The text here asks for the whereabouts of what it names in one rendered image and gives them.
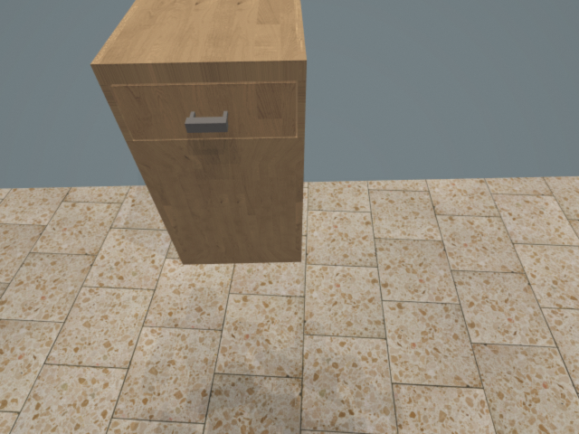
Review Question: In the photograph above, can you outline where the cabinet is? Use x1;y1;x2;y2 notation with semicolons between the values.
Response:
90;0;307;265

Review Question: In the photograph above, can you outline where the drawer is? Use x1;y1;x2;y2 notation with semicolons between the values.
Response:
110;80;296;139

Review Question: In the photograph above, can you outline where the handle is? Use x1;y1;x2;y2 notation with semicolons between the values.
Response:
185;111;228;133

